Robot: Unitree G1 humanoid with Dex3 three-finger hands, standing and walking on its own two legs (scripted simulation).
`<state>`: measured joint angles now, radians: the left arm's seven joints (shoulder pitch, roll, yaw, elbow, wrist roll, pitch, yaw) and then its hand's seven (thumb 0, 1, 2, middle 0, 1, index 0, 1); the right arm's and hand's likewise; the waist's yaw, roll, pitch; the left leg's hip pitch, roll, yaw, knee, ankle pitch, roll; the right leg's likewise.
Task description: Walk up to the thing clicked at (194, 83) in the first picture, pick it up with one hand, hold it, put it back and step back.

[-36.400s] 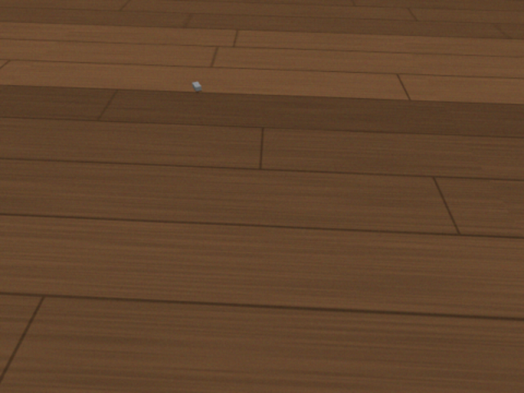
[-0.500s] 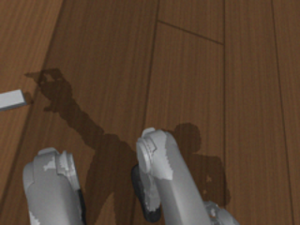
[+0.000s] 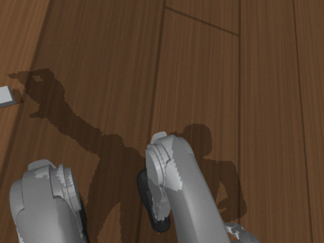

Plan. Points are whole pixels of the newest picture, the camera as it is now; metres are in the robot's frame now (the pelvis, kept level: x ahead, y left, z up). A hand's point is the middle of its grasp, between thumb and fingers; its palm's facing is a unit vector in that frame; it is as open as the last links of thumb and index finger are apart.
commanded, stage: home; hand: left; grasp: from above
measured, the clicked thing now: out of the picture +0.51 +0.31 -0.30
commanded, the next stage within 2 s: none
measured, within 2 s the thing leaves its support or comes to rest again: neither
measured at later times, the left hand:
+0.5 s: hand out of the picture +0.40 +0.30 -0.01, palm faces -0.29 -0.53 -0.80, open 8.3 cm
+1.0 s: hand out of the picture +0.27 +0.24 +0.20, palm faces +0.14 -0.94 -0.32, open 7.4 cm
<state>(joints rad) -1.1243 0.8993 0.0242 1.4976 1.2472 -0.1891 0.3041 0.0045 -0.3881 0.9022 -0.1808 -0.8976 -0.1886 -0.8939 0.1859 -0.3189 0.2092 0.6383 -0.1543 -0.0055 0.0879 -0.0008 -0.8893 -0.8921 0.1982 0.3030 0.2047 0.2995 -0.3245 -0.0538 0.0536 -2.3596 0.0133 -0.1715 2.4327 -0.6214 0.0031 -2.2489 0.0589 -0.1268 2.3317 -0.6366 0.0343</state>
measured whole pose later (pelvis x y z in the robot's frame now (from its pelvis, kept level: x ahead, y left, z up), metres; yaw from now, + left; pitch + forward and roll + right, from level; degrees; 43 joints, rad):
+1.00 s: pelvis +0.04 +0.00 +0.29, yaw +9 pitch +23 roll -4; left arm 0.06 0.31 0.05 0.23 0.03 0.34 0.08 0.02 0.89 0.89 -0.21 -0.30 -0.21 -0.30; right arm 0.15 -0.20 0.05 0.56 0.05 -0.09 -0.08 0.01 -0.90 -0.90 0.20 0.30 0.21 0.30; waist -0.07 0.03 -0.19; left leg -1.32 0.02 -0.08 1.48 -0.57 0.00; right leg -1.24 0.03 -0.05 1.42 -0.58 0.01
